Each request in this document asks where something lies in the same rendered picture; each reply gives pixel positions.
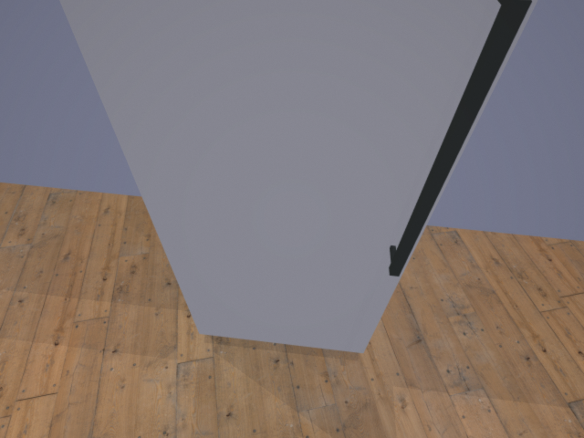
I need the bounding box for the handle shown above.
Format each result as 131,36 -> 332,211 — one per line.
389,0 -> 532,276

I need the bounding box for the fridge door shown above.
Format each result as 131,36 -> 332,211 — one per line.
59,0 -> 537,353

